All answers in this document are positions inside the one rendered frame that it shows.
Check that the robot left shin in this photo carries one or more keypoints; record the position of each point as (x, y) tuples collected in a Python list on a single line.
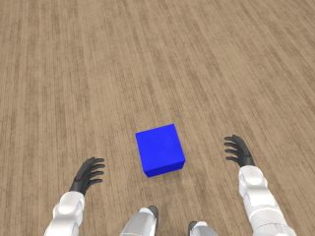
[(143, 209)]

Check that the robot right hand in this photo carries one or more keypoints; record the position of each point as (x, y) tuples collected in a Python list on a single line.
[(244, 157)]

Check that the robot shin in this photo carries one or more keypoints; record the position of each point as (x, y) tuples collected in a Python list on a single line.
[(201, 223), (143, 209)]

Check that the right robot forearm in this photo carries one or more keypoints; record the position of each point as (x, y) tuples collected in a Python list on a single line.
[(263, 211)]

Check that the left robot forearm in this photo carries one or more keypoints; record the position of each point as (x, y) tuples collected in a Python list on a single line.
[(67, 215)]

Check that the robot left hand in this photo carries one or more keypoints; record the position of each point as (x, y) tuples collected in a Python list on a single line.
[(83, 181)]

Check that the carton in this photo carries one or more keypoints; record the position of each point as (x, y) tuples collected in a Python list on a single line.
[(160, 150)]

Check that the robot right shin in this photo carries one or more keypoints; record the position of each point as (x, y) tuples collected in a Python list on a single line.
[(201, 223)]

